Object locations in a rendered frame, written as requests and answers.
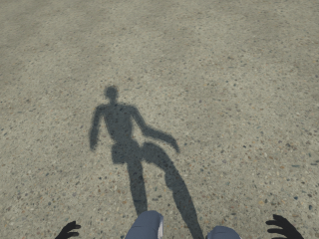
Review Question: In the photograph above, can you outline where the robot left thigh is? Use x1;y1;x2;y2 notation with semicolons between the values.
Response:
125;210;164;239

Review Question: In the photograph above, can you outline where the robot thigh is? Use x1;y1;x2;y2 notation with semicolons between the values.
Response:
125;210;164;239
207;225;242;239

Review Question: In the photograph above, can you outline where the left robot hand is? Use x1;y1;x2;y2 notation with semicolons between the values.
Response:
55;221;81;239

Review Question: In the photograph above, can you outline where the robot right thigh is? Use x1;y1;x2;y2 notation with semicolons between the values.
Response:
207;225;242;239

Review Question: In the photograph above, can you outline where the right robot hand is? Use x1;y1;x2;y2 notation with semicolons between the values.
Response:
265;214;304;239

